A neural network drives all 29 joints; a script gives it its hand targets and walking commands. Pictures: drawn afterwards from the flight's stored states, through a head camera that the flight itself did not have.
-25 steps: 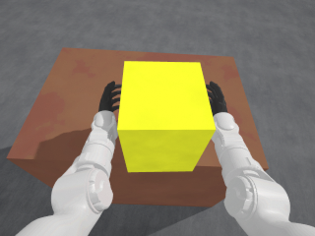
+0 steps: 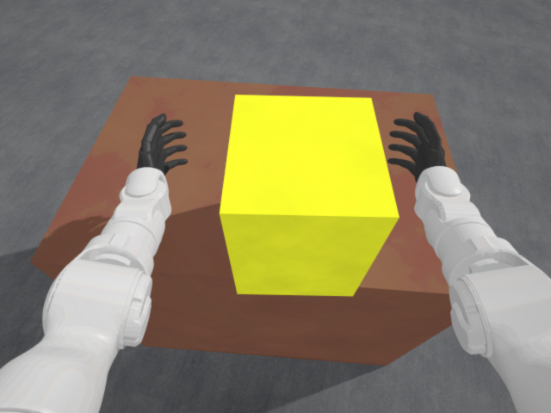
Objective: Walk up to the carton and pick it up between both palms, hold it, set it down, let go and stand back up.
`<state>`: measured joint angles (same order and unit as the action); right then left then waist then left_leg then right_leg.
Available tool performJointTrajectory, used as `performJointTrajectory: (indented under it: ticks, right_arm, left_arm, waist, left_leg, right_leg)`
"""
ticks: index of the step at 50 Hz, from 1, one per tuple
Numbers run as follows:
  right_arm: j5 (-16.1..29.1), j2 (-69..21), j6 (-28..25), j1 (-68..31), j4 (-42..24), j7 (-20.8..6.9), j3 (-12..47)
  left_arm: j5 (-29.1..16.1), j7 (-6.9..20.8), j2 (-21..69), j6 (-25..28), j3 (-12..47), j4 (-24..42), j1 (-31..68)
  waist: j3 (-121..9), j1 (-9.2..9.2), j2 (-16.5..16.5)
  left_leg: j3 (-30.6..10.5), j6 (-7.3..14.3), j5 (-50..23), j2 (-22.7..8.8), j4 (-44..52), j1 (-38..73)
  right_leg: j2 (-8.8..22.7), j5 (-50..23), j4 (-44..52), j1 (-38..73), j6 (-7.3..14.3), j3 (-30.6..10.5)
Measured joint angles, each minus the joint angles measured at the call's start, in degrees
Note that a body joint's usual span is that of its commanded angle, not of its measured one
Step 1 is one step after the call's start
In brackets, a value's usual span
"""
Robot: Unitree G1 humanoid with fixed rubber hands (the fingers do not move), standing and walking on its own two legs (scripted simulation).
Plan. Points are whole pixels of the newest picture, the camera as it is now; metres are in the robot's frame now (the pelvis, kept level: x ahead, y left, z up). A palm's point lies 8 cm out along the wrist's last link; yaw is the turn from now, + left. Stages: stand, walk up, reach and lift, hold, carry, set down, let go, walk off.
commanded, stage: set down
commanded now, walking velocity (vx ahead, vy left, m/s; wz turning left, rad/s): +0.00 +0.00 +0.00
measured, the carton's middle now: (298, 203) +0.44 +0.04 +0.03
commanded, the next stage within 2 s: none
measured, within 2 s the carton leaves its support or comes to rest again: neither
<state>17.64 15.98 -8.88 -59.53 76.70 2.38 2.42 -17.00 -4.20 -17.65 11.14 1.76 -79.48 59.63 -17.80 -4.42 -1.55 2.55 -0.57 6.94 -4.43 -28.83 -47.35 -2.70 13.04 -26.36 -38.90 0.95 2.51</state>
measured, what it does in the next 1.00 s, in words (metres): stands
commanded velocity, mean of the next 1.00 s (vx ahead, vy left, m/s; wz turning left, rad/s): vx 0.00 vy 0.00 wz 0.00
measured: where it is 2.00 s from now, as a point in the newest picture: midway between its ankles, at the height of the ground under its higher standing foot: outside the picture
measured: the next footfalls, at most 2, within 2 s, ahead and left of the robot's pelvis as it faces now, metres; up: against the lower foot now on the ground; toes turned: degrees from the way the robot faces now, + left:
none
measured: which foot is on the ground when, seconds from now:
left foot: down 0.00-1.00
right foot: down 0.00-1.00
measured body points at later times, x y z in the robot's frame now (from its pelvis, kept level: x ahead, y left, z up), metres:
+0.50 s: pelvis -0.01 -0.01 +0.01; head +0.04 +0.02 +0.45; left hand +0.45 +0.27 +0.17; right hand +0.49 -0.14 +0.19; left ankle +0.04 +0.12 -0.73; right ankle -0.03 -0.11 -0.73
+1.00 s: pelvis -0.01 -0.01 +0.02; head +0.01 +0.01 +0.47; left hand +0.42 +0.25 +0.17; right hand +0.46 -0.17 +0.18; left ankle +0.04 +0.12 -0.73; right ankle -0.03 -0.11 -0.73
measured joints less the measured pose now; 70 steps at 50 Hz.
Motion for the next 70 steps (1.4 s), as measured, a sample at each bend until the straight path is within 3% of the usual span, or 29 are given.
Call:
performJointTrajectory:
  ticks: [3,11,20,29,38,49,54,61,66,70]
  right_arm:
    - [2.1,1.3,1.0,-0.7,-1.4,-0.8,1.1]
    - [6.6,4.0,6.0,-5.0,-1.9,-1.2,5.6]
    - [6.9,3.2,11.3,-8.0,-2.8,0.2,6.6]
    - [6.0,2.1,16.6,-9.2,-5.1,0.8,1.7]
    - [5.9,4.2,21.4,-10.5,-6.7,1.2,0.5]
    - [7.8,4.9,20.7,-1.3,-12.7,1.3,4.7]
    - [6.0,3.0,19.2,6.2,-17.7,1.7,3.3]
    - [3.1,-1.1,17.0,14.3,-28.1,3.1,1.0]
    - [2.3,-2.0,17.6,16.0,-29.4,3.9,0.6]
    - [0.3,-1.6,20.9,10.8,-24.0,3.1,-3.6]
  left_arm:
    - [-0.8,0.3,-0.8,-1.7,0.8,3.0,0.3]
    - [0.0,2.1,-1.1,-7.5,-0.7,3.4,4.4]
    - [-1.7,2.1,-3.6,-11.4,0.9,1.3,7.3]
    - [-1.3,-0.2,-5.9,-20.2,1.9,11.4,6.8]
    - [1.2,-0.5,-4.9,-29.2,0.1,18.1,7.3]
    - [4.8,1.6,-2.9,-27.8,-4.1,21.2,-2.2]
    - [4.5,1.9,-2.4,-25.6,-4.7,24.5,-9.1]
    - [3.3,1.6,-2.3,-24.3,-5.8,33.1,-17.0]
    - [4.8,2.2,-1.5,-26.5,-7.0,38.8,-19.8]
    - [0.6,-1.1,-2.6,-26.6,-2.9,30.4,-12.5]
  waist:
    - [-0.6,0.4,0.1]
    - [1.8,-0.26,0.2]
    - [2.9,0.27,-0.7]
    - [3.4,1.8,-1.4]
    - [6.3,1.87,0.3]
    - [9.7,1.15,0.9]
    - [11.1,0.96,0.5]
    - [10.6,1.4,0.0]
    - [11.3,1.71,0.0]
    - [10.3,1.18,0.2]
  left_leg:
    - [-0.2,-0.2,-0.4,-0.1,0.3,-0.1]
    - [0.9,0.1,-1.6,0.2,2.5,4.4]
    - [0.8,0.0,-2.3,0.7,4.1,7.5]
    - [-0.6,-0.6,-2.3,0.4,4.6,9.3]
    - [-0.5,-0.2,-2.3,0.8,6.1,14.6]
    - [0.9,0.1,-3.1,1.1,9.2,22.0]
    - [0.6,-0.2,-3.3,0.9,9.3,22.7]
    - [0.0,-0.5,-3.4,0.7,8.6,20.9]
    - [-0.4,-0.5,-3.4,1.0,8.7,22.5]
    - [-0.4,-0.1,-2.5,1.4,6.4,20.0]
  right_leg:
    - [-0.1,-0.1,-0.1,-0.2,0.2,0.2]
    - [0.3,-0.1,-1.0,2.4,0.1,-0.8]
    - [0.6,0.1,-0.8,5.0,0.3,-0.6]
    - [0.1,-1.2,3.1,8.8,0.6,0.7]
    - [0.4,-2.2,6.3,15.0,0.0,0.6]
    - [0.8,-2.4,7.5,20.9,-0.2,-0.7]
    - [0.6,-2.2,6.9,21.5,0.1,-0.4]
    - [0.3,-2.0,6.1,19.8,0.4,0.2]
    - [0.6,-1.9,6.5,21.7,0.3,0.6]
    - [1.0,-0.4,2.9,18.7,0.5,0.6]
